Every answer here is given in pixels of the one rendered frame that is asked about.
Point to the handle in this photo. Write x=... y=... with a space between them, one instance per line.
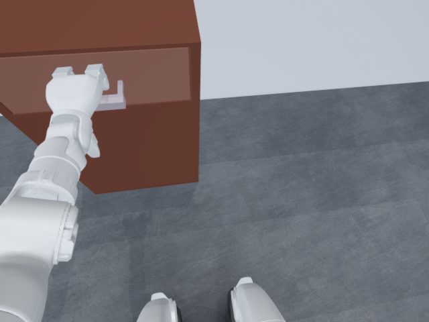
x=111 y=102

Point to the left robot upper arm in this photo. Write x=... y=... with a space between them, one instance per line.
x=35 y=234

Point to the robot left thigh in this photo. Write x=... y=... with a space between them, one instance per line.
x=159 y=310

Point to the drawer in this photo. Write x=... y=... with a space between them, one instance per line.
x=149 y=76

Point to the robot right shin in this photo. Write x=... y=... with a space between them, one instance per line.
x=243 y=281

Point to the cabinet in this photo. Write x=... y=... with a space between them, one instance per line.
x=145 y=145

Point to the left robot forearm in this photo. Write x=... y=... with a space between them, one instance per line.
x=58 y=161

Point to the robot left hand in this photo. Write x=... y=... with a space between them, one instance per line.
x=81 y=92

